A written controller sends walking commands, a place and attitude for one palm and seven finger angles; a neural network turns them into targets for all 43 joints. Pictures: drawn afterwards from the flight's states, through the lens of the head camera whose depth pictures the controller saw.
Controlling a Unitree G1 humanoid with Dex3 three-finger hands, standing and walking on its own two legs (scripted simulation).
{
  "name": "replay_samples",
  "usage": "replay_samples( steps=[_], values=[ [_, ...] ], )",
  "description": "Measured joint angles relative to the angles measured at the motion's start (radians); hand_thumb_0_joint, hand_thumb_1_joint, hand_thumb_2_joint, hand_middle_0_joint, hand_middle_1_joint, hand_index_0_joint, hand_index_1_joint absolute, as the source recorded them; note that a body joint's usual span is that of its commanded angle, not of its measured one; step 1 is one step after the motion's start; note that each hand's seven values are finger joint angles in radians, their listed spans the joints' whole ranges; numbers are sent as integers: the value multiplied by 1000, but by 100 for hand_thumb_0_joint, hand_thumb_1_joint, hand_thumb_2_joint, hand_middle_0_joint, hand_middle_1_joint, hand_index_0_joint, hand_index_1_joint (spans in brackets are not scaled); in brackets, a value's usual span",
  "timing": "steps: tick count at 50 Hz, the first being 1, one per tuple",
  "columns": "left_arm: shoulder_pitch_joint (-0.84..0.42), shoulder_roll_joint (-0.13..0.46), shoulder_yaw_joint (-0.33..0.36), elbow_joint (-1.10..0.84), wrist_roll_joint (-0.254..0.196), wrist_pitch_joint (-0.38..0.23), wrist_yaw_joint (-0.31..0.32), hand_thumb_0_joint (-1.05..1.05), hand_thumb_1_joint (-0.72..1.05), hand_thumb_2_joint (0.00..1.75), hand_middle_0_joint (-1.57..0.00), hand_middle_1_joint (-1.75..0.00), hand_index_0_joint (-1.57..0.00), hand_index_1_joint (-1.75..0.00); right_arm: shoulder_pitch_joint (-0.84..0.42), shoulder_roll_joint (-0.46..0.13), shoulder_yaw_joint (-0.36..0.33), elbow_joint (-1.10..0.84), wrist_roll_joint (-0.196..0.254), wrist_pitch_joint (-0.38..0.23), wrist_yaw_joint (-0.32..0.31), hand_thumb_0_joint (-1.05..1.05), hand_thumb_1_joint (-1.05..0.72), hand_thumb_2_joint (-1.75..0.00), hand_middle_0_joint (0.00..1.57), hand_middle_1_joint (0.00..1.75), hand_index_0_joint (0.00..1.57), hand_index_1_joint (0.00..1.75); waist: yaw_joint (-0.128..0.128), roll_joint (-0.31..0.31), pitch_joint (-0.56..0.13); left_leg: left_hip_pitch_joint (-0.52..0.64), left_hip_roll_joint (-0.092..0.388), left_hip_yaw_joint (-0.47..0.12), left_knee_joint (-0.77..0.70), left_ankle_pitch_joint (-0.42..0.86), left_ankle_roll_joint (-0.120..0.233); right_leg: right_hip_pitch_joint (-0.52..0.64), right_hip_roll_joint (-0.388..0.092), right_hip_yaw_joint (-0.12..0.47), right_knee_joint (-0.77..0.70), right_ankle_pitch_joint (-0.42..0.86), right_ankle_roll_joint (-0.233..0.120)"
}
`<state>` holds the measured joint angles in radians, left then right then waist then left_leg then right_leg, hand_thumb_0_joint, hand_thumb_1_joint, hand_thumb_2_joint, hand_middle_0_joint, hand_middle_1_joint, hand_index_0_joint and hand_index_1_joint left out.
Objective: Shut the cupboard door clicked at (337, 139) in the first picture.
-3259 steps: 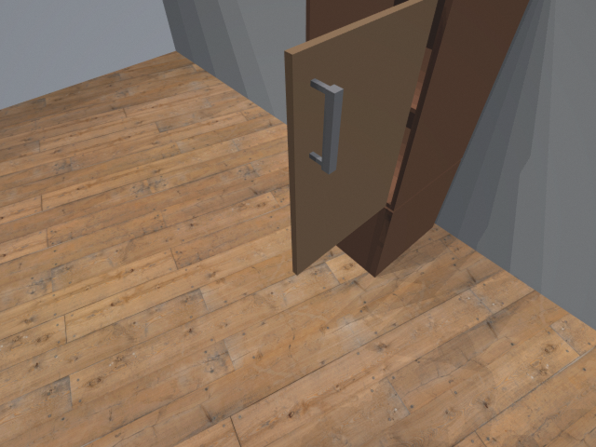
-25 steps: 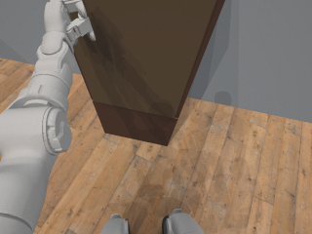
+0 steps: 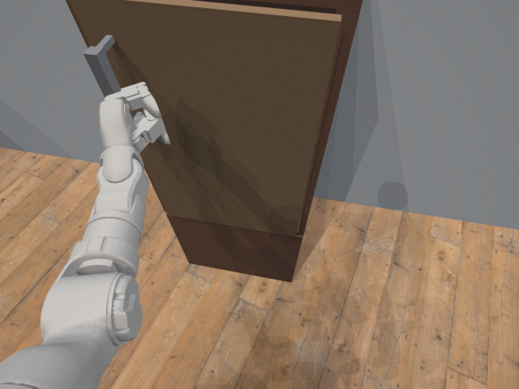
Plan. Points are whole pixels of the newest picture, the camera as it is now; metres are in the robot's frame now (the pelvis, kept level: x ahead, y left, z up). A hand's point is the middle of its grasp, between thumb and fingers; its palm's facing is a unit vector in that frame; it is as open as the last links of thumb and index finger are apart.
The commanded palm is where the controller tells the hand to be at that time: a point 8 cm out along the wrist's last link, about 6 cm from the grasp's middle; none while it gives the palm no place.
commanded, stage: pull the fist back off the door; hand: left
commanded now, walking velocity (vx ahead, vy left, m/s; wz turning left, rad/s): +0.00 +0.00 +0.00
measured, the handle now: (120, 90) +0.58 +0.20 +0.13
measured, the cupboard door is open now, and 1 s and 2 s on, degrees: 0 0 0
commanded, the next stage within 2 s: draw the hand back to the body in 0.26 s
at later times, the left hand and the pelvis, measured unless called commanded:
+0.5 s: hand (157, 141) +0.43 +0.12 +0.15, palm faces +0.15 -0.99 +0.01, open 3.1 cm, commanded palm +0.38 +0.17 +0.15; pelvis -0.01 -0.01 +0.00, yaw +2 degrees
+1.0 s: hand (77, 228) +0.30 +0.18 +0.16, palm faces +0.19 -0.97 -0.17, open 3.1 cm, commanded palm +0.25 +0.23 +0.17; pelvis -0.02 +0.00 +0.02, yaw +2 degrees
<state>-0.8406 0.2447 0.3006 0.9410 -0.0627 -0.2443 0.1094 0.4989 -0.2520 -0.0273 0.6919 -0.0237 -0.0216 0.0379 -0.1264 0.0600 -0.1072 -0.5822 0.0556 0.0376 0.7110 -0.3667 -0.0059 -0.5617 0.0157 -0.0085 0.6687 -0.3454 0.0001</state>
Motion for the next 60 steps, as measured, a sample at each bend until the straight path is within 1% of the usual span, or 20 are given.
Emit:
replay_samples(
  steps=[3, 7, 12, 14, 18, 21, 24, 28, 32, 35, 39, 45, 46, 48, 51, 55, 60],
  values=[
    [78, -54, -53, -94, -15, 34, 1, 1, 89, 91, -130, -150, -130, -150, -45, -7, -9, -2, 11, -5, -6, 1, -90, -90, 20, 30, 21, 30, 27, -2, -1, 48, -4, -8, -17, -1, -1, 52, -4, -9, -18, -4, 0],
    [149, -111, -99, -177, -18, 78, 17, 2, 90, 91, -130, -150, -130, -150, -128, -13, -12, -19, 20, -13, -18, 1, -90, -90, 20, 30, 20, 30, 54, -7, -1, 96, -12, -13, -34, 2, -1, 100, -11, -14, -26, -9, 0],
    [173, -139, -134, -203, -13, 106, 31, 2, 90, 91, -131, -150, -130, -150, -230, -6, 2, -52, 28, -20, -35, 1, -90, -90, 20, 30, 20, 30, 77, -15, 10, 133, -23, -20, -46, 12, -3, 132, -21, -21, -20, -12, -2],
    [160, -139, -143, -191, -12, 108, 33, 2, 89, 90, -131, -150, -130, -150, -260, 0, 10, -60, 31, -23, -43, 1, -90, -90, 19, 30, 20, 30, 83, -18, 15, 138, -26, -25, -47, 17, -4, 138, -24, -26, -17, -12, -3],
    [95, -123, -146, -118, -13, 104, 26, 2, 89, 90, -131, -150, -130, -150, -295, 15, 30, -61, 34, -23, -52, 1, -90, -90, 20, 30, 20, 30, 86, -25, 23, 133, -30, -35, -43, 26, -7, 134, -28, -36, -7, -11, -6],
    [49, -110, -144, -66, -18, 94, 15, 2, 90, 90, -131, -150, -130, -150, -291, 24, 40, -57, 36, -24, -53, 1, -90, -90, 20, 30, 20, 30, 85, -26, 24, 120, -31, -39, -39, 31, -8, 122, -29, -40, -1, -8, -8],
    [56, -104, -118, -63, -26, 83, -4, 2, 90, 90, -131, -150, -130, -150, -263, 28, 46, -52, 36, -16, -50, 1, -90, -90, 20, 30, 20, 30, 84, -21, 18, 117, -30, -31, -42, 34, -8, 114, -28, -32, -1, -4, -8],
    [157, -94, -87, -153, -39, 84, -34, 2, 90, 90, -130, -150, -130, -150, -204, 25, 45, -50, 42, 2, -48, 1, -90, -90, 20, 30, 21, 30, 84, -12, 14, 144, -25, -12, -63, 38, -6, 129, -24, -13, -14, 3, -7],
    [301, -84, -80, -305, -59, 111, -58, 2, 90, 90, -130, -150, -130, -150, -157, 17, 37, -42, 52, 13, -57, 1, -90, -90, 20, 30, 21, 30, 88, -5, 24, 188, -21, 1, -87, 42, -4, 168, -19, 0, -37, 12, -5],
    [396, -77, -88, -422, -76, 138, -73, 2, 90, 90, -130, -150, -130, -150, -142, 10, 32, -30, 60, 11, -71, 1, -90, -90, 20, 30, 21, 30, 95, -4, 33, 223, -20, 4, -105, 47, -3, 203, -17, 2, -58, 20, -4],
    [477, -63, -100, -540, -95, 186, -95, 2, 90, 90, -131, -150, -130, -150, -159, 1, 31, -20, 69, -4, -92, 2, -90, -90, 20, 30, 20, 30, 107, -6, 44, 260, -21, 0, -125, 57, -2, 245, -18, -2, -84, 31, -3],
    [580, -50, -109, -695, -123, 272, -133, 2, 90, 90, -128, -147, -128, -147, -231, -6, 39, -42, 80, -32, -110, 2, -90, -90, 20, 30, 20, 30, 129, -5, 44, 309, -29, -4, -158, 75, 1, 296, -25, -7, -116, 46, 0],
    [605, -42, -120, -725, -104, 275, -126, 2, 90, 90, -127, -146, -126, -146, -248, -5, 42, -48, 76, -36, -111, 2, -90, -90, 20, 30, 20, 30, 131, -5, 47, 321, -32, -5, -166, 79, 2, 307, -27, -7, -122, 48, 1],
    [672, -20, -148, -789, -66, 252, -104, 2, 90, 90, -124, -143, -123, -142, -283, 1, 47, -63, 67, -41, -114, 2, -90, -90, 20, 30, 20, 30, 131, -4, 54, 348, -36, -4, -192, 90, 3, 332, -31, -7, -143, 57, 3],
    [765, -1, -176, -871, -31, 222, -81, 2, 90, 90, -118, -136, -118, -136, -321, 11, 55, -89, 59, -38, -116, 1, -90, -90, 20, 30, 20, 30, 140, -2, 70, 387, -40, -6, -232, 109, 5, 371, -34, -9, -180, 73, 5],
    [847, 14, -181, -939, -8, 207, -65, 2, 89, 90, -109, -126, -109, -126, -351, 23, 68, -102, 49, -28, -119, 1, -90, -90, 20, 30, 20, 30, 162, -4, 91, 427, -43, -13, -272, 129, 6, 417, -36, -17, -225, 92, 6],
    [927, 28, -155, -1019, 4, 204, -48, 2, 89, 90, -96, -112, -96, -112, -356, 36, 82, -98, 39, -24, -119, 1, -90, -90, 20, 30, 20, 30, 183, 2, 107, 460, -46, -21, -302, 139, 6, 458, -38, -26, -263, 104, 7]
  ],
)
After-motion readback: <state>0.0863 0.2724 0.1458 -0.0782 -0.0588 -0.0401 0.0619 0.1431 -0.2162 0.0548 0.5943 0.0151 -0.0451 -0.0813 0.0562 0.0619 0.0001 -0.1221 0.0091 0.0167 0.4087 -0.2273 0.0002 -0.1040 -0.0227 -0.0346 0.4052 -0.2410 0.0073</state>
